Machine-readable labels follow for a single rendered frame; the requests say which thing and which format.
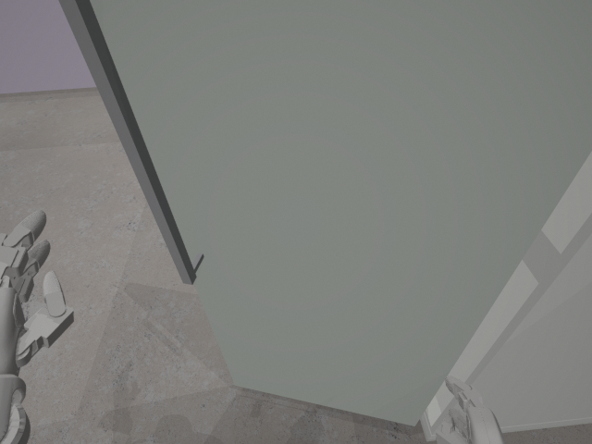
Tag robot left hand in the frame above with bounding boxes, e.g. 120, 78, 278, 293
0, 210, 74, 376

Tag robot left forearm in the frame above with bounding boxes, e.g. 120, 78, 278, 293
0, 375, 31, 444

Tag handle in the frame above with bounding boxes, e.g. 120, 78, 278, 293
58, 0, 204, 285

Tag robot right hand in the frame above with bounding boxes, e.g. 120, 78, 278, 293
436, 376, 506, 444

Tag fridge door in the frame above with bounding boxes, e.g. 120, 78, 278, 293
90, 0, 592, 426

